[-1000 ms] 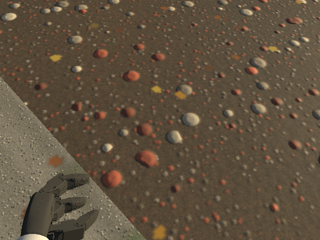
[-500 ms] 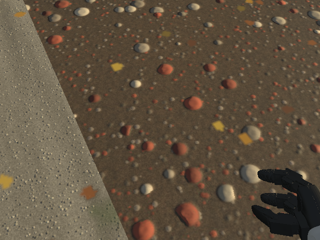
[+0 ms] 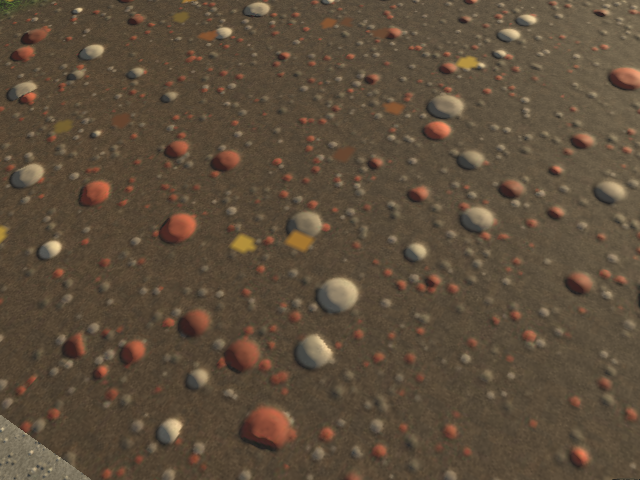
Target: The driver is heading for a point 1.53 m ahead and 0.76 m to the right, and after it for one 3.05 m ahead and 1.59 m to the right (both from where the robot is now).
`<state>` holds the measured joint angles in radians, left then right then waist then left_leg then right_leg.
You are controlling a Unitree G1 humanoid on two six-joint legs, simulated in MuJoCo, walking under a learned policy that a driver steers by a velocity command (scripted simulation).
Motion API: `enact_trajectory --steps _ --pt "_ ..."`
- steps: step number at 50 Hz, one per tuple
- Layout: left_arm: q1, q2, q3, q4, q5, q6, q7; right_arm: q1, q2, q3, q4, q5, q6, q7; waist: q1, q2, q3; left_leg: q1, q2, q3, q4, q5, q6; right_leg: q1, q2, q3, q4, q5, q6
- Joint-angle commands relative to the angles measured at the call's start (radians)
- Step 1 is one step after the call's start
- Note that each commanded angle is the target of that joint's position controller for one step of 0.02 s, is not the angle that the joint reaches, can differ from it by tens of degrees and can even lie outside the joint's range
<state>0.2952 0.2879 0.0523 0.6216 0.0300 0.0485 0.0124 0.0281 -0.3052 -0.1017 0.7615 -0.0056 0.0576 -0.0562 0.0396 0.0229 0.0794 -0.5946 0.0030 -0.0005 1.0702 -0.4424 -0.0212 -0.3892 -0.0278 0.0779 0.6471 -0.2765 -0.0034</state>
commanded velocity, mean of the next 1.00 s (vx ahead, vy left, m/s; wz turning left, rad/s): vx -0.03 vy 0.00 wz -0.79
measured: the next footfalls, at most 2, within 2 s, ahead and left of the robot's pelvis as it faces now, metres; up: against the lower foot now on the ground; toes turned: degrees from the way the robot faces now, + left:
left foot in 0.30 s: +0.01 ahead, +0.12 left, +0.00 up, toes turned -25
right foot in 0.78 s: -0.14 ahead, -0.12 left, +0.00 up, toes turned -46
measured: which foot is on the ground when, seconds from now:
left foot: up 0.00-0.28, down 0.30-0.78, up 0.80-1.00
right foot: down 0.00-0.30, up 0.32-0.76, down 0.78-1.00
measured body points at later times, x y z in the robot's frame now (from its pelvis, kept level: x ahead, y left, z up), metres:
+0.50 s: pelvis -0.06 +0.04 +0.01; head -0.02 +0.05 +0.46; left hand +0.20 +0.25 -0.08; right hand -0.08 -0.28 -0.08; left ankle -0.02 +0.14 -0.73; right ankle -0.12 -0.09 -0.63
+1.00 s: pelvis -0.10 -0.02 +0.01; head -0.10 -0.07 +0.46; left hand +0.21 +0.02 -0.06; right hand -0.24 -0.30 -0.12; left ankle +0.00 +0.09 -0.66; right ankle -0.17 -0.09 -0.73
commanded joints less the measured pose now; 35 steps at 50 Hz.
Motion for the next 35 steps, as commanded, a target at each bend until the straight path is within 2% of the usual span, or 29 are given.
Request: enact_trajectory --steps 1,3,4,6,10,12,14,15,16,17,18,19,20,21,22,24,25,27,30,32,34,35 --pt "-0.156 0.2 0.063 -0.114 -0.039 -0.021 0.029 0.011 -0.076 -0.03 -0.05 -0.007 -0.013 -0.004 -0.063 -0.188 -0.141 -0.029 -0.047 -0.087 0.205 0.105 -0.006 0.055 -0.168 0.293 -0.336 0.094 -0.128" --pt "-0.134 0.159 0.051 -0.119 -0.039 -0.012 0.041 0.011 -0.055 -0.023 -0.055 0.001 -0.03 0.009 -0.051 -0.184 -0.171 -0.009 -0.071 -0.088 0.16 0.158 -0.02 0.104 -0.139 0.297 -0.322 0.081 -0.131" --pt "-0.117 0.153 0.051 -0.117 -0.039 -0.01 0.046 0.0 -0.042 -0.017 -0.059 0.008 -0.037 0.012 -0.038 -0.186 -0.17 -0.017 -0.076 -0.096 0.07 0.165 -0.024 0.144 -0.131 0.312 -0.318 0.07 -0.132" --pt "-0.085 0.165 0.061 -0.117 -0.04 -0.006 0.054 -0.021 -0.028 -0.007 -0.068 0.016 -0.05 0.021 -0.017 -0.204 -0.172 -0.003 -0.091 -0.111 -0.128 0.155 -0.033 0.207 -0.124 0.375 -0.321 -0.003 -0.134" --pt "-0.089 0.205 0.083 -0.137 -0.038 0.005 0.044 0.056 -0.055 -0.01 -0.041 0.03 -0.065 0.046 -0.016 -0.268 -0.163 0.175 -0.121 -0.117 -0.39 0.056 -0.012 0.159 -0.112 0.503 -0.365 -0.166 -0.14" --pt "-0.091 0.218 0.09 -0.139 -0.047 0.009 0.038 0.124 -0.082 -0.021 -0.018 0.04 -0.07 0.056 -0.03 -0.289 -0.147 0.276 -0.125 -0.118 -0.515 0.064 0.008 0.114 -0.091 0.56 -0.401 -0.222 -0.127" --pt "-0.119 0.212 0.09 -0.143 -0.065 0.006 0.037 0.229 -0.105 -0.035 0.02 0.038 -0.073 0.054 -0.079 -0.268 -0.148 0.44 -0.083 -0.106 -0.71 0.168 0.042 0.029 -0.031 0.545 -0.382 -0.275 -0.078" --pt "-0.079 0.177 0.083 -0.135 -0.068 0.007 0.035 0.263 -0.151 -0.049 0.029 0.028 -0.068 0.05 -0.065 -0.153 -0.187 0.566 0.061 -0.213 -0.777 0.124 0.083 -0.061 0.046 0.45 -0.226 -0.336 -0.033" --pt "-0.061 0.125 0.077 -0.144 -0.073 0.005 0.03 0.2 -0.23 -0.055 0.003 -0.001 -0.061 0.048 -0.016 0.152 -0.163 0.55 0.294 -0.48 -0.85 0.06 0.186 -0.233 0.216 0.184 0.097 -0.303 0.003" --pt "-0.114 0.216 0.103 -0.168 -0.06 -0.014 0.021 0.102 -0.207 -0.046 -0.03 -0.05 -0.074 0.052 -0.01 0.229 -0.08 0.366 0.384 -0.567 -0.917 0.072 0.265 -0.312 0.126 0.158 0.285 -0.25 0.037" --pt "-0.085 0.273 0.12 -0.14 -0.053 -0.013 0.016 -0.003 -0.146 -0.03 -0.066 -0.043 -0.08 0.039 0.026 0.169 -0.056 0.327 0.328 -0.433 -0.898 0.094 0.241 -0.275 0.087 0.125 0.412 -0.164 0.047" --pt "-0.042 0.251 0.118 -0.104 -0.04 -0.006 0.015 -0.062 -0.096 -0.014 -0.088 -0.025 -0.079 0.022 0.039 0.125 -0.059 0.316 0.243 -0.313 -0.868 0.14 0.192 -0.251 0.095 0.112 0.505 -0.092 0.053" --pt "-0.009 0.218 0.11 -0.086 -0.033 0.005 0.016 -0.074 -0.079 -0.004 -0.102 -0.013 -0.074 0.007 0.041 0.096 -0.073 0.336 0.213 -0.24 -0.845 0.19 0.17 -0.258 0.096 0.094 0.607 -0.055 0.063" --pt "0.002 0.194 0.1 -0.086 -0.037 0.011 0.013 -0.063 -0.073 0.005 -0.106 -0.009 -0.071 -0.003 0.028 0.08 -0.064 0.345 0.21 -0.181 -0.831 0.261 0.178 -0.277 0.08 0.073 0.682 -0.037 0.074" --pt "-0.017 0.182 0.092 -0.099 -0.045 0.011 0.013 -0.03 -0.076 0.011 -0.108 -0.012 -0.068 -0.009 0.008 0.068 -0.062 0.369 0.205 -0.136 -0.827 0.303 0.191 -0.303 0.061 0.038 0.708 -0.017 0.083" --pt "-0.089 0.153 0.073 -0.136 -0.059 0.008 0.01 0.055 -0.095 0.011 -0.099 -0.018 -0.058 -0.011 -0.05 0.093 -0.057 0.493 0.211 -0.091 -0.814 0.347 0.213 -0.388 0.007 -0.01 0.603 0.012 0.11" --pt "-0.123 0.146 0.068 -0.151 -0.061 0.007 0.008 0.1 -0.11 0.008 -0.094 -0.021 -0.052 -0.011 -0.082 0.105 -0.063 0.554 0.23 -0.087 -0.81 0.366 0.225 -0.411 -0.015 -0.024 0.551 0.008 0.125" --pt "-0.152 0.131 0.058 -0.173 -0.059 0.006 -0.001 0.152 -0.143 -0.002 -0.088 -0.022 -0.043 -0.005 -0.116 0.121 -0.08 0.629 0.275 -0.077 -0.81 0.4 0.247 -0.414 -0.051 -0.042 0.467 -0.027 0.144" --pt "-0.163 0.101 0.044 -0.188 -0.052 0.004 -0.016 0.145 -0.178 -0.017 -0.093 -0.017 -0.038 0.013 -0.122 0.125 -0.093 0.622 0.308 -0.004 -0.805 0.442 0.25 -0.33 -0.084 -0.081 0.338 -0.059 0.134" --pt "-0.154 0.096 0.042 -0.183 -0.05 0.007 -0.022 0.119 -0.192 -0.024 -0.097 -0.013 -0.04 0.027 -0.108 0.123 -0.101 0.574 0.313 0.062 -0.79 0.493 0.237 -0.23 -0.079 -0.122 0.249 -0.063 0.113" --pt "-0.145 0.097 0.044 -0.178 -0.047 0.014 -0.024 0.115 -0.202 -0.031 -0.088 0.002 -0.046 0.043 -0.095 0.128 -0.121 0.534 0.318 0.092 -0.75 0.587 0.226 -0.116 -0.046 -0.154 0.155 -0.092 0.084" --pt "-0.139 0.099 0.046 -0.177 -0.047 0.019 -0.025 0.115 -0.204 -0.033 -0.082 0.016 -0.051 0.051 -0.085 0.135 -0.134 0.541 0.329 0.093 -0.726 0.618 0.218 -0.075 -0.033 -0.156 0.101 -0.099 0.065"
